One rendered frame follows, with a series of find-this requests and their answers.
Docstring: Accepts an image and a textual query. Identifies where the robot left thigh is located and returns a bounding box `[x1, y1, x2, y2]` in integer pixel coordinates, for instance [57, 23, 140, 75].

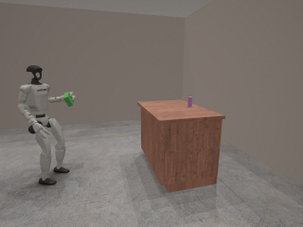
[47, 118, 65, 151]

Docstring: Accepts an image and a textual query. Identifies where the table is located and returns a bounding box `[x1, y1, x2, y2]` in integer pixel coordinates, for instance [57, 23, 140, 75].
[137, 99, 225, 193]

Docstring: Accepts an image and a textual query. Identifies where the left robot upper arm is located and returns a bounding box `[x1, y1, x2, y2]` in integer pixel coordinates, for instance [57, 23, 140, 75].
[43, 83, 50, 102]

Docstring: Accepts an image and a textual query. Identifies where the robot right hand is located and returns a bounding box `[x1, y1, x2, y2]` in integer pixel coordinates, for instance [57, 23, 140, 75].
[33, 123, 50, 139]

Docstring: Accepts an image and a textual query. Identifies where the right robot upper arm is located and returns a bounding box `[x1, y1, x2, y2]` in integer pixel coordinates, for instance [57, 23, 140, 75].
[18, 84, 32, 110]

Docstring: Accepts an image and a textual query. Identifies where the right robot forearm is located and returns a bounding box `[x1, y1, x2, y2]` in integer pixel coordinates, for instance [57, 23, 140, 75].
[18, 104, 38, 127]

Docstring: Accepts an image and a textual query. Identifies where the left robot forearm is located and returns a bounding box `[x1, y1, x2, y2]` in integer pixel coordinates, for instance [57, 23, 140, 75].
[49, 96, 64, 103]

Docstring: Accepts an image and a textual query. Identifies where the robot right shin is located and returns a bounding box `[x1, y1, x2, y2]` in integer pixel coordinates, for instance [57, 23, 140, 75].
[40, 152, 52, 180]

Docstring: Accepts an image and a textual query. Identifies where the robot left hand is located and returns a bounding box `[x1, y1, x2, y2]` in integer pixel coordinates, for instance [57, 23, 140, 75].
[63, 92, 76, 101]

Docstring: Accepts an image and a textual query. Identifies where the sponge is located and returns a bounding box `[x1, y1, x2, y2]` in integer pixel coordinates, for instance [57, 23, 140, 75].
[63, 92, 74, 107]

